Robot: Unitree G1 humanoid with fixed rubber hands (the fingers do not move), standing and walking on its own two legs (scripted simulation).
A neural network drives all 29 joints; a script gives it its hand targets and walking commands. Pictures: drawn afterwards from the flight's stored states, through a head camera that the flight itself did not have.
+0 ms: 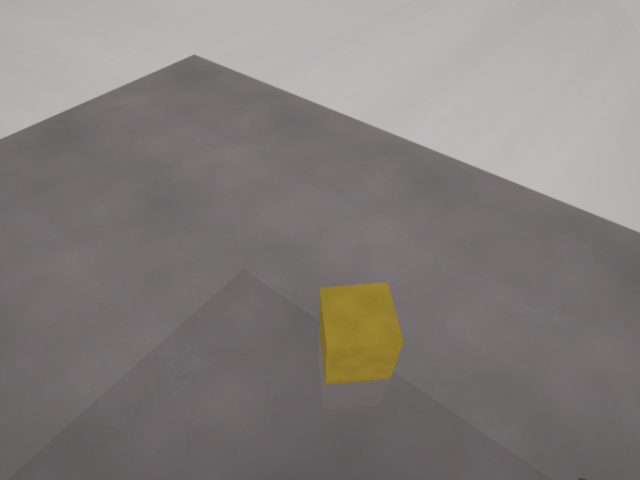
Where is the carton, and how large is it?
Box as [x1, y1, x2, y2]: [319, 282, 402, 384]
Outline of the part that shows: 387,282 319,288 319,332 325,384 390,377 402,344 402,339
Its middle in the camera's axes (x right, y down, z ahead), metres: +0.12 +0.31 +1.21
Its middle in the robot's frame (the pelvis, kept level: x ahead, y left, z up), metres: +0.65 -0.10 -0.63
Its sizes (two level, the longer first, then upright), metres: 0.210 0.200 0.250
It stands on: the floor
